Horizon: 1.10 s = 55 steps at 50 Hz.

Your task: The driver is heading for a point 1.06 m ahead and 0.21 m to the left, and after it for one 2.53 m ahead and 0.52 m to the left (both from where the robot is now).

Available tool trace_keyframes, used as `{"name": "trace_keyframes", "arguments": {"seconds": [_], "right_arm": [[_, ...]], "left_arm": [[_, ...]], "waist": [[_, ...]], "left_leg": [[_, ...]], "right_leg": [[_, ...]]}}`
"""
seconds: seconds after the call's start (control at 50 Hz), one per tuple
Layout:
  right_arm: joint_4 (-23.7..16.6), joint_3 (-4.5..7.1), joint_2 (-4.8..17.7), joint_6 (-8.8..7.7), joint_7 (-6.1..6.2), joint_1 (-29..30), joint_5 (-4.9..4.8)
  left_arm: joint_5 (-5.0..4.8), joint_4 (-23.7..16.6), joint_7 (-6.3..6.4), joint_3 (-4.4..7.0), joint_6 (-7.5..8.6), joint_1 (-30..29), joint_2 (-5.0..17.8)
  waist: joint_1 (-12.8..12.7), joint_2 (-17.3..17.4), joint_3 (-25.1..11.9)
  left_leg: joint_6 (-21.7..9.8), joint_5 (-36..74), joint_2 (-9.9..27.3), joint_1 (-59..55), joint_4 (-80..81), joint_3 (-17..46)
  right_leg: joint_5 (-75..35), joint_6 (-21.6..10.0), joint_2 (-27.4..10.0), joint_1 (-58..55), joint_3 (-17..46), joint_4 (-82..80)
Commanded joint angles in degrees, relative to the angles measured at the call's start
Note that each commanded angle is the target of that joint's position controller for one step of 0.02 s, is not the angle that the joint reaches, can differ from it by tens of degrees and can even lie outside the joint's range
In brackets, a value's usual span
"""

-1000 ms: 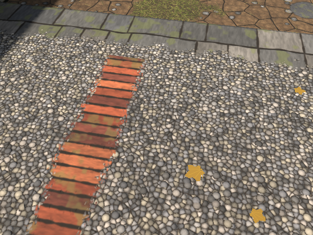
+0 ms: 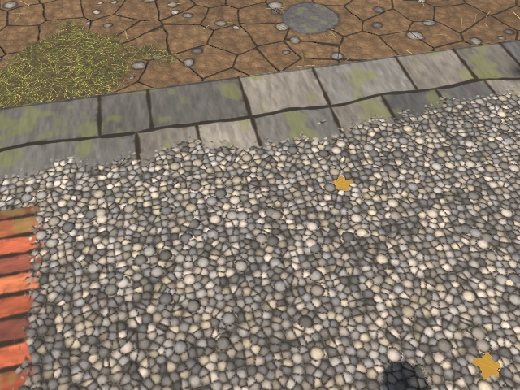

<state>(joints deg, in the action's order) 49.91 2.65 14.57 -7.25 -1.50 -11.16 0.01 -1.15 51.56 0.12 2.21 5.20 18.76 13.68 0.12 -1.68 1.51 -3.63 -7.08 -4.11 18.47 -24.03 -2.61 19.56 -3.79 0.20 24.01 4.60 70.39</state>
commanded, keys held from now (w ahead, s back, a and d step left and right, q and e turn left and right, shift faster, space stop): w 0.24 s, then w+q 0.76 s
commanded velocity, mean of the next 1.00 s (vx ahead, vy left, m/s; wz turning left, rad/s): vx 0.50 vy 0.00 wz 0.29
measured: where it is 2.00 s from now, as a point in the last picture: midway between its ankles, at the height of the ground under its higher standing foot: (201, 217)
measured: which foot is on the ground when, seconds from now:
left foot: down 0.00-0.38, up 0.40-0.90, down 0.92-1.00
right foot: up 0.00-0.36, down 0.38-0.94, up 0.96-1.00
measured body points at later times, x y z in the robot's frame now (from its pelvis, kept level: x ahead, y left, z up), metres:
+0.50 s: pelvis +0.28 -0.06 +0.00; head +0.31 -0.07 +0.45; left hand +0.42 +0.20 -0.10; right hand +0.32 -0.33 -0.14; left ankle +0.17 +0.08 -0.64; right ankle +0.35 -0.16 -0.74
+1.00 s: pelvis +0.53 +0.04 -0.02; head +0.56 +0.06 +0.43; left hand +0.48 +0.32 -0.15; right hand +0.79 -0.14 -0.11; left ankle +0.58 +0.13 -0.74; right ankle +0.41 -0.16 -0.64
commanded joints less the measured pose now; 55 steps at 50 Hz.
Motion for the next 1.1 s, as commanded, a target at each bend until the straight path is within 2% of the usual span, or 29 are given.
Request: {"name": "trace_keyframes", "arguments": {"seconds": [0.02,0.12,0.18,0.26,0.32,0.34,0.36,0.38,0.4,0.42,0.44,0.48,0.52,0.6,0.7,0.76,0.82,0.86,0.88,0.9,0.92,0.94,0.96,0.98,1.0,1.02,1.04,1.06,1.1], "right_arm": [[-1.67,0.26,3.67,-0.60,-0.36,-0.92,0.43],[0.60,0.98,7.34,-0.08,0.63,-5.87,-0.31],[1.64,0.93,8.18,0.52,1.07,-9.05,-0.98],[3.62,0.85,8.42,1.48,1.16,-13.74,-1.50],[3.82,1.26,9.58,2.64,1.59,-13.52,-1.48],[3.40,1.39,10.20,2.95,1.67,-12.12,-1.44],[2.83,0.96,9.21,3.06,1.62,-11.29,-1.02],[0.68,-0.18,6.45,2.80,1.54,-9.95,0.08],[0.56,-2.34,-1.55,1.70,1.32,-18.61,-0.82],[1.64,-0.84,4.71,0.98,1.37,-17.27,-2.31],[-0.07,0.43,8.36,0.85,1.52,-11.88,-3.18],[-1.07,0.91,7.05,1.68,2.08,-7.33,-1.87],[-1.06,1.10,4.44,3.34,1.86,-9.13,-1.95],[-3.40,1.42,2.87,5.04,1.68,-6.32,-1.60],[-6.77,1.13,2.11,4.64,0.12,2.30,-1.14],[-9.67,0.72,1.67,4.53,-0.98,8.54,-1.11],[-12.38,0.80,2.12,4.59,-1.96,11.92,-1.32],[-13.40,1.50,3.46,4.78,-2.34,10.70,-1.36],[-13.15,2.23,4.71,4.96,-2.30,7.63,-1.40],[-11.67,3.55,6.84,5.01,-2.13,0.70,-1.63],[-9.05,5.72,10.77,5.18,-1.25,-9.02,-1.64],[-7.84,7.12,16.68,5.67,0.12,-13.91,-1.74],[-10.23,6.82,19.11,4.60,-0.33,-11.85,-1.15],[-10.02,5.43,13.75,3.98,-0.83,-12.82,-0.83],[-9.86,4.77,11.38,3.40,-0.79,-10.36,-0.88],[-10.79,4.15,9.49,3.14,-0.75,-5.81,-1.14],[-11.71,3.56,7.57,3.12,-0.56,-2.37,-0.93],[-12.50,3.22,6.88,3.11,-0.30,-1.08,-0.40],[-12.48,3.45,7.77,2.79,0.22,-1.70,-0.64]], "left_arm": [[0.37,-3.80,0.33,1.15,0.32,1.84,3.45],[1.33,-7.60,0.59,0.62,0.17,-7.37,2.75],[0.91,-9.41,0.04,0.11,0.63,-14.15,1.93],[0.10,-12.22,-1.08,0.04,0.95,-21.23,2.88],[0.13,-13.13,-1.85,0.83,1.87,-20.14,5.17],[0.25,-12.25,-1.79,1.54,2.16,-16.22,6.54],[0.42,-9.79,-1.39,2.98,2.33,-7.69,9.32],[1.34,-7.90,-0.71,4.36,2.35,3.98,14.06],[1.77,-6.40,-0.88,5.29,1.58,8.05,18.01],[1.70,-6.71,-0.84,3.88,1.44,8.46,11.82],[1.30,-7.32,-0.69,2.92,1.60,3.86,9.09],[1.28,-7.83,-1.04,1.90,1.81,-4.26,5.93],[1.75,-7.08,-1.23,1.77,2.32,-6.74,4.64],[2.03,-4.87,-0.46,2.73,2.74,-5.64,6.62],[1.86,-3.46,0.66,3.35,1.87,-3.96,8.95],[1.25,-2.28,0.99,3.74,1.00,-0.95,10.19],[0.45,-1.38,0.97,4.14,-0.24,0.57,11.17],[0.11,-1.71,1.14,4.52,-0.95,-0.63,12.73],[-0.08,-2.01,1.34,4.74,-1.35,-1.29,13.63],[-0.23,-2.30,1.49,4.83,-1.87,-2.37,14.15],[-0.19,-2.76,1.66,4.48,-1.94,-2.55,13.58],[2.39,-4.51,1.37,2.63,-1.21,-0.65,7.73],[1.40,-7.72,0.49,1.11,1.28,2.12,4.07],[-1.01,-8.90,-0.17,2.33,3.21,-6.37,9.70],[-1.77,-10.07,-0.31,2.33,3.94,-8.95,9.78],[-0.52,-9.08,0.28,2.27,3.95,-8.50,9.13],[0.80,-8.61,0.64,2.84,3.41,-7.67,9.77],[1.12,-8.58,0.48,3.10,2.53,-6.55,9.83],[1.78,-9.25,0.47,3.03,1.27,-6.40,8.32]], "waist": [[-1.51,4.40,-2.33],[0.31,3.68,0.19],[2.66,4.24,0.78],[4.98,4.81,2.54],[2.45,5.88,1.84],[-0.27,6.33,-0.22],[-4.29,5.56,-5.67],[-8.89,0.62,-15.15],[-5.64,-15.44,-23.57],[-7.26,-11.21,-22.97],[-6.51,-7.72,-14.33],[-3.04,-2.62,-6.29],[-0.22,-4.32,-3.79],[0.83,-1.76,-0.68],[-1.49,-0.88,1.73],[-3.86,-0.12,3.73],[-4.29,-0.69,4.43],[-2.30,-2.45,2.24],[-0.19,-3.78,-0.30],[3.99,-3.74,-4.07],[8.72,-1.73,-9.17],[7.35,11.17,-12.94],[2.85,17.59,-22.71],[7.10,8.00,-19.83],[5.69,6.87,-12.51],[2.61,1.27,-8.41],[0.40,1.58,-6.40],[-1.05,2.74,-5.79],[-1.79,2.77,-5.13]], "left_leg": [[-10.92,1.58,16.06,-7.43,16.06,18.77],[-10.65,10.10,14.67,-6.96,18.10,11.05],[-8.36,10.12,12.77,-7.73,17.41,7.46],[-7.90,7.50,15.73,-14.03,14.79,9.58],[-6.65,10.77,17.98,-18.08,9.91,12.72],[-5.82,16.83,17.14,-17.59,5.66,12.37],[-4.29,22.15,13.92,-14.66,-3.80,10.29],[-1.92,11.56,9.69,-3.56,-21.44,7.10],[1.56,-21.05,1.09,18.71,-41.20,3.59],[1.28,-25.31,3.30,24.11,-49.60,10.89],[0.77,-20.17,5.84,26.95,-51.25,10.56],[1.29,-11.78,9.97,22.95,-46.69,9.04],[1.49,-8.16,11.68,17.84,-44.07,8.85],[2.23,-1.72,12.05,21.80,-39.66,9.53],[2.17,10.05,11.27,22.18,-24.03,6.22],[1.24,9.85,10.87,23.64,-18.19,3.35],[-0.44,4.12,9.87,24.12,-14.90,0.76],[-2.41,-1.51,6.84,18.42,-13.94,-2.54],[-3.59,-4.41,4.46,13.19,-14.14,-4.37],[-5.26,-4.38,1.60,3.94,-11.96,-5.74],[-7.56,-1.04,-0.10,-11.78,-8.27,-3.86],[-11.41,3.39,12.92,-27.48,-7.75,16.03],[-23.50,-10.35,24.07,-41.71,3.85,50.29],[-19.62,-10.58,23.19,-40.17,8.41,47.38],[-17.14,-6.33,21.23,-33.29,7.89,38.34],[-14.88,-0.23,18.46,-23.96,7.66,31.19],[-13.66,5.24,16.25,-16.90,8.22,26.19],[-13.28,7.83,14.84,-12.63,9.54,24.04],[-13.74,13.31,13.50,-8.55,10.85,21.17]], "right_leg": [[-4.05,0.20,-7.20,10.02,1.23,-2.03],[-16.21,2.64,-8.37,14.83,-1.63,-18.62],[-24.53,2.86,-6.03,11.18,-3.85,-30.96],[-23.47,2.44,-4.52,11.21,-3.88,-37.86],[-16.99,0.85,-3.03,7.03,-3.42,-42.13],[-15.77,0.07,-1.72,0.71,-4.43,-43.70],[-15.96,-1.52,-1.51,-11.63,-4.62,-44.15],[-17.15,-5.41,-11.68,-29.56,5.28,-42.12],[-9.25,-13.42,-25.39,-49.27,29.25,-46.66],[-2.97,-12.66,-25.01,-46.57,34.77,-50.90],[-4.88,-9.84,-23.26,-38.96,25.59,-52.00],[-12.39,-7.56,-18.55,-24.29,13.03,-56.27],[-15.34,-6.72,-15.87,-17.42,5.66,-60.21],[-23.57,-7.43,-15.80,-15.86,-3.03,-62.63],[-23.60,-5.93,-14.86,-18.19,-10.92,-63.54],[-23.77,-5.52,-16.36,-22.86,-13.25,-62.59],[-28.31,-4.44,-17.90,-28.48,-14.97,-59.12],[-44.20,-3.19,-17.96,-29.86,-16.81,-53.26],[-54.12,-2.53,-17.68,-29.95,-17.59,-47.77],[-60.25,-1.51,-16.39,-28.24,-18.82,-38.00],[-54.77,0.74,-13.83,-20.43,-19.65,-24.12],[-13.10,3.39,-9.08,-2.26,-18.92,-4.62],[15.94,5.35,2.11,16.79,-5.84,11.03],[11.76,3.91,-0.89,23.23,1.05,12.80],[6.24,2.48,-3.17,25.14,0.22,9.18],[1.79,2.46,-5.92,21.25,0.29,4.36],[-0.58,2.93,-7.49,16.86,0.30,-0.24],[-2.09,3.38,-8.28,13.31,0.53,-2.15],[-4.09,5.06,-7.84,11.57,-0.59,-6.49]]}}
